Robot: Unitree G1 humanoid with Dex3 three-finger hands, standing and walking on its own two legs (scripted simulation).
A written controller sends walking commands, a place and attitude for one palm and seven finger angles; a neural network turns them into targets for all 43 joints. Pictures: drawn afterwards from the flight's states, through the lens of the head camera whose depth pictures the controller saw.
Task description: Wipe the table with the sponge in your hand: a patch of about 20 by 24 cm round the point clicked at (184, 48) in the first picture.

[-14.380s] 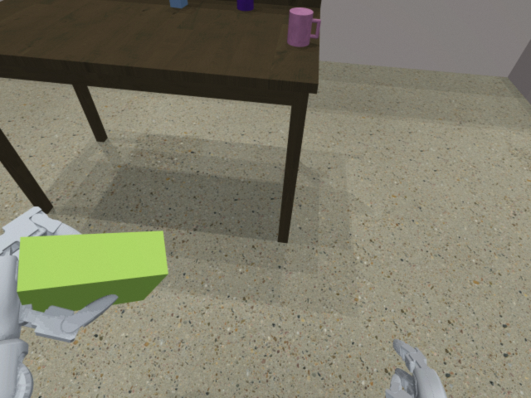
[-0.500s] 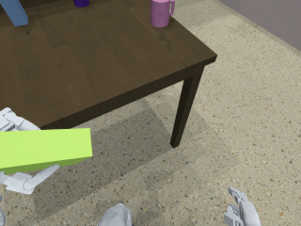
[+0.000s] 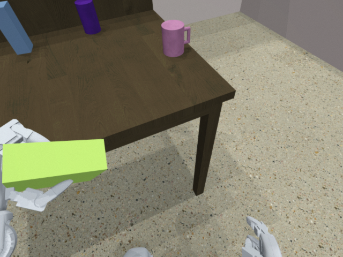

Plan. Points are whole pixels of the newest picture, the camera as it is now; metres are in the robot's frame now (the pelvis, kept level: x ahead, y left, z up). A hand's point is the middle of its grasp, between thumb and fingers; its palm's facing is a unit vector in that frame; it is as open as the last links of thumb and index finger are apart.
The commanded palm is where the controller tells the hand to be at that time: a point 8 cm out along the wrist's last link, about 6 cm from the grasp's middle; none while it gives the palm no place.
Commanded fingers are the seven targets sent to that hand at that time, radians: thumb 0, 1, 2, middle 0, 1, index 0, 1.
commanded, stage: take the last steps up to it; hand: left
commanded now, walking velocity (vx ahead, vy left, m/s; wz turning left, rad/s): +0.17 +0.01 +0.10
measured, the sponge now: (71, 165) +0.23 +0.20 +0.16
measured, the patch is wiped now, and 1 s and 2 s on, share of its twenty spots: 0.00 0.00 0.00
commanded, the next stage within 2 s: come to a stop and stand still in 0.28 s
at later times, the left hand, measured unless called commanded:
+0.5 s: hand (58, 138) +0.26 +0.22 +0.20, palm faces +0.41 -0.81 -0.41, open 9.5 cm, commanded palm +0.21 +0.26 +0.19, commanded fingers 0.00 0.10 1.30 -1.20 -1.60 -1.20 -1.60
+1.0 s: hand (84, 144) +0.26 +0.18 +0.18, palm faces +0.41 -0.79 -0.46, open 9.5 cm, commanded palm +0.21 +0.21 +0.19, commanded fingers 0.00 0.10 1.30 -1.20 -1.60 -1.20 -1.60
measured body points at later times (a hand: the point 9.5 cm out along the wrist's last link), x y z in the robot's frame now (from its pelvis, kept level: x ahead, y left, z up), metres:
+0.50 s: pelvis +0.06 -0.03 +0.02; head +0.08 -0.01 +0.47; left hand +0.24 +0.26 +0.22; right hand +0.23 -0.23 -0.07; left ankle +0.08 +0.08 -0.72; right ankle +0.06 -0.17 -0.68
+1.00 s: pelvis +0.05 -0.08 +0.01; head +0.07 -0.06 +0.46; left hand +0.24 +0.22 +0.21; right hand +0.22 -0.32 -0.06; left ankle +0.06 +0.04 -0.72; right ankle +0.06 -0.18 -0.72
